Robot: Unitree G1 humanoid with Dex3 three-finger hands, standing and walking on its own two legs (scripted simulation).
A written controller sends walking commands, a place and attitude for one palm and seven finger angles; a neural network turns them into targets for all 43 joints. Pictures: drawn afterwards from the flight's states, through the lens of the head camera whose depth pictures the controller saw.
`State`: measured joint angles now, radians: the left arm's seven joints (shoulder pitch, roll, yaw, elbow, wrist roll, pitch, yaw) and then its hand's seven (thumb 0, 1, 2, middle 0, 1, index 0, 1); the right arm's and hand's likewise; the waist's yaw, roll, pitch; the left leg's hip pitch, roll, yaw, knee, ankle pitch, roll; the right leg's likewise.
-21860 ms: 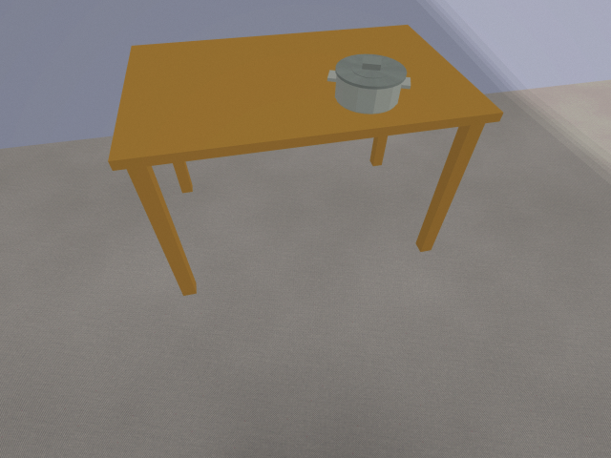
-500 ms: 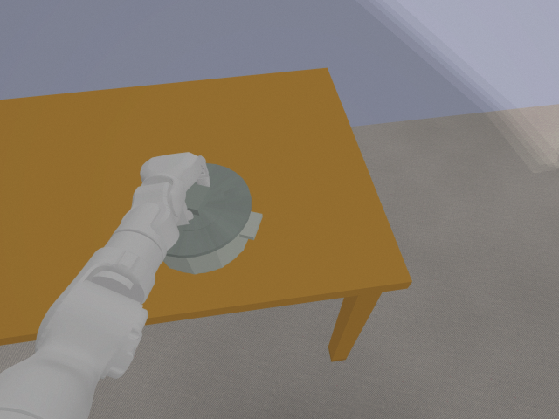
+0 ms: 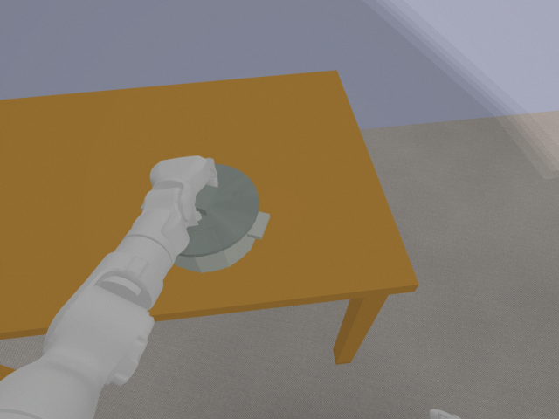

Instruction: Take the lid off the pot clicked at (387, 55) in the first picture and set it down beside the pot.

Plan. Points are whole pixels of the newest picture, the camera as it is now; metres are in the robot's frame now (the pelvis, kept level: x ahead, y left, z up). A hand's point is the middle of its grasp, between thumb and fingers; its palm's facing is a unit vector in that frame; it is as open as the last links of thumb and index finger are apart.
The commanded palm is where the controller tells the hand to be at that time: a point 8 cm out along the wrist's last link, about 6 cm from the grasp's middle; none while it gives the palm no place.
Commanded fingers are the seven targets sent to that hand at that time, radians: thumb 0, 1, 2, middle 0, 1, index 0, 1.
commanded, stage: close the fingers and squeeze the knob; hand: left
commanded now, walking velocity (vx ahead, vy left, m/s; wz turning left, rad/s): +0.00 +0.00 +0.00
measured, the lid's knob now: (199, 198) +0.47 +0.14 +0.01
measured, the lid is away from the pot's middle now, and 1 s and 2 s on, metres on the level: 0.00 0.01 0.01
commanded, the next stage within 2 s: lift the lid straight up in 0.30 s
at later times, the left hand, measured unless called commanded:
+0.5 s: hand (190, 204) +0.44 +0.15 +0.04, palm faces -0.36 -0.09 -0.93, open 8.7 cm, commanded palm +0.44 +0.14 +0.11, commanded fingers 0.00 0.60 1.05 -0.90 -1.10 -0.69 -1.00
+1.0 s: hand (190, 191) +0.44 +0.14 +0.08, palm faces -0.29 -0.10 -0.95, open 8.6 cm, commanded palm +0.43 +0.14 +0.15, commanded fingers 0.00 0.60 1.05 -0.90 -1.10 -0.69 -1.00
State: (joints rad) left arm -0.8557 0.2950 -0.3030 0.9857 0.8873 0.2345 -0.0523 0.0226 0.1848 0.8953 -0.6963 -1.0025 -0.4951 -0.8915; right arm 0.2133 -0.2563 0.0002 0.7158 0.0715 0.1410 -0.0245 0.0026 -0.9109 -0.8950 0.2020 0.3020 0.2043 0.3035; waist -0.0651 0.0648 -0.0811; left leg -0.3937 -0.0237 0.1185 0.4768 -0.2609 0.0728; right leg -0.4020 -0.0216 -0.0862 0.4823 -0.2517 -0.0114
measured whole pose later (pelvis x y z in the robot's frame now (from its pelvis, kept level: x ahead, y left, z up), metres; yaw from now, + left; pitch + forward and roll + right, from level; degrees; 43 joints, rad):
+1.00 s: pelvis -0.01 -0.01 +0.00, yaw +0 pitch +7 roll +0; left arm -0.87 0.30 -0.29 0.91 0.87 0.25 -0.11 -0.03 0.20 0.87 -0.77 -1.02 -0.50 -0.87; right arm 0.19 -0.25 0.02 0.72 0.08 0.10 -0.04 0.00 -0.91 -0.90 0.20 0.30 0.20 0.30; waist -0.05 0.07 -0.06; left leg -0.32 -0.03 0.11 0.43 -0.23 0.07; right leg -0.33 -0.02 -0.09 0.45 -0.24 -0.02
